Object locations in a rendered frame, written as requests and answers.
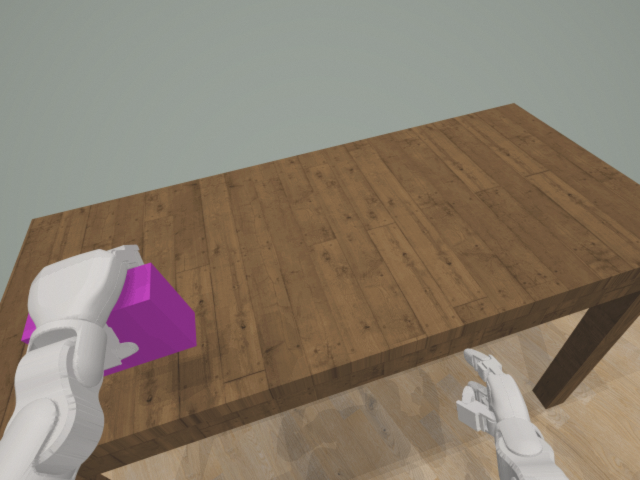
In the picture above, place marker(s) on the robot right hand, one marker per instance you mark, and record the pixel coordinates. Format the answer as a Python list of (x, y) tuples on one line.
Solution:
[(501, 399)]

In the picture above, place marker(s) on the robot left hand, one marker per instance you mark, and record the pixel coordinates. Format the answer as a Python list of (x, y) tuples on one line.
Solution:
[(85, 287)]

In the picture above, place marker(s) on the robot right forearm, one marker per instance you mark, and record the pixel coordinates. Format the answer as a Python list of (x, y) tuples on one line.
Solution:
[(522, 452)]

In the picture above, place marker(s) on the robot left forearm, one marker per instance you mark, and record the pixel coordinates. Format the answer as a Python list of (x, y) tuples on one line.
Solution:
[(58, 420)]

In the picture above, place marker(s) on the table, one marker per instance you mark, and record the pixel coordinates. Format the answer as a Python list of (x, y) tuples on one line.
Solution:
[(321, 272)]

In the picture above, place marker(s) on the sponge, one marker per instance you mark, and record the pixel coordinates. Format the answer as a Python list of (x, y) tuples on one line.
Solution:
[(150, 313)]

